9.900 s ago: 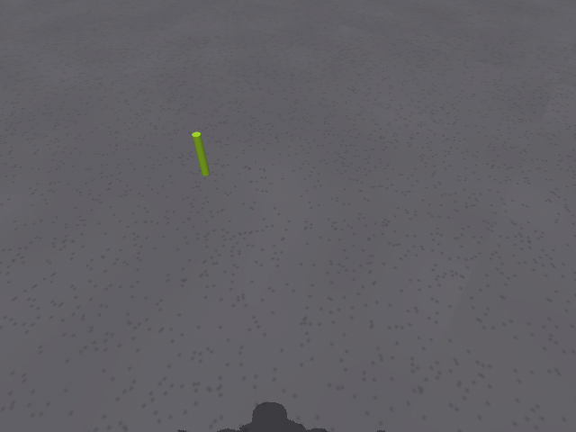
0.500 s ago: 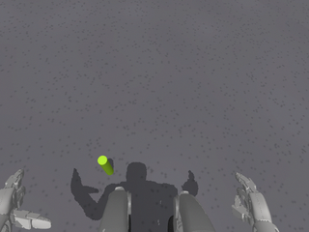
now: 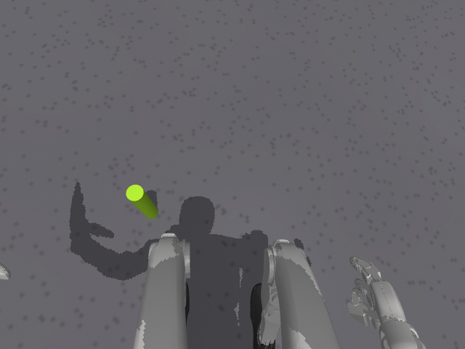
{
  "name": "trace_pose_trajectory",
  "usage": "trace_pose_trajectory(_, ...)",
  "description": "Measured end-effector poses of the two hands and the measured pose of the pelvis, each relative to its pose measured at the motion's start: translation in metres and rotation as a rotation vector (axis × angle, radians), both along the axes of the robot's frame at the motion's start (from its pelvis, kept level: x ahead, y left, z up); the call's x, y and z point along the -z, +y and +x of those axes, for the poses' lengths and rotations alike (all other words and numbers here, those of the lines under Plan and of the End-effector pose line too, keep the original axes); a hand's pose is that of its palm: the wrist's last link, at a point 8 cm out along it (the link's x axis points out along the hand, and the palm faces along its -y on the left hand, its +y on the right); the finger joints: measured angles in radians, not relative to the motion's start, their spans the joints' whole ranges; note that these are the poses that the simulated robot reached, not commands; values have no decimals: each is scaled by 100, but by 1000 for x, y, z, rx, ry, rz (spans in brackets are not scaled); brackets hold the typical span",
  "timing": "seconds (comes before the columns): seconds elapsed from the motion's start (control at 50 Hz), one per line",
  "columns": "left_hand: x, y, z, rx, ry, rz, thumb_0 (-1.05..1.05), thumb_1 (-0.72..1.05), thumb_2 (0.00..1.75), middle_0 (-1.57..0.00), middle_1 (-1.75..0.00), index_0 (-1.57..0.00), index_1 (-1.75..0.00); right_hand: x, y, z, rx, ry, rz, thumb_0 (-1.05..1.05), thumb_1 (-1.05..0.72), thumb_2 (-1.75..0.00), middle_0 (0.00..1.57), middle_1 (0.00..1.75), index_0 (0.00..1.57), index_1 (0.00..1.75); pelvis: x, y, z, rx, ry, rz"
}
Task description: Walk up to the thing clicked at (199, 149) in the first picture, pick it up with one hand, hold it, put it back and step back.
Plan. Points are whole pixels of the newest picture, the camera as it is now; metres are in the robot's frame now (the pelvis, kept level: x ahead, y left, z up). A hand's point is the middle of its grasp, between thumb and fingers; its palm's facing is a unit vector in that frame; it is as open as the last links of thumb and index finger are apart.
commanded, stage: go down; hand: left
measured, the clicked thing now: (144, 204) +0.40 +0.24 -0.39
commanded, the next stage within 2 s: approach in 1.00 s
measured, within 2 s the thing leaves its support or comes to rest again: neither
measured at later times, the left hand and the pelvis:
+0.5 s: hand out of the picture +0.32 +0.41 -0.08, palm faces +0.17 -0.98 -0.11, open 17.7 cm; pelvis -0.01 +0.00 -0.06, yaw -2 degrees
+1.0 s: hand out of the picture +0.33 +0.41 -0.09, palm faces +0.17 -0.98 -0.09, open 17.7 cm; pelvis -0.02 +0.00 -0.09, yaw -2 degrees
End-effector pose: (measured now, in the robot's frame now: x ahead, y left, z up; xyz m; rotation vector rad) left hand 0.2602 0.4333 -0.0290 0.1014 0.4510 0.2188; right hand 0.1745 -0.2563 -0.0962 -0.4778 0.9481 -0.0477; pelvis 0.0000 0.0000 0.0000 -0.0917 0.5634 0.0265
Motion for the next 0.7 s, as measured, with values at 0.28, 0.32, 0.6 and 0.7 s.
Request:
trace_pose_trajectory(0.28, 22, 14, 16, 22, -79, -11, -2, -59, 5, -4, -4, -4, -4, 33, -3, -14, -8, 21, -29, 1, -89, -90, 21, 30, 21, 30, 36, 2, -10, 15, 12, -16)
trace_pose_trajectory(0.32, 25, 16, 18, 24, -90, -10, -2, -60, 5, -4, -4, -4, -4, 38, -4, -15, -11, 27, -33, 1, -89, -90, 21, 30, 21, 30, 40, 1, -11, 16, 14, -17)
trace_pose_trajectory(0.6, 38, 24, 30, 35, -149, -19, -2, -60, 5, -4, -5, -4, -6, 64, -9, -21, -25, 46, -52, 1, -90, -90, 21, 30, 21, 30, 67, 0, -14, 23, 17, -23)
trace_pose_trajectory(0.7, 42, 26, 32, 41, -159, -20, -2, -60, 5, -4, -4, -4, -5, 70, -9, -22, -31, 50, -55, 1, -90, -90, 21, 30, 21, 30, 73, 0, -16, 24, 15, -24)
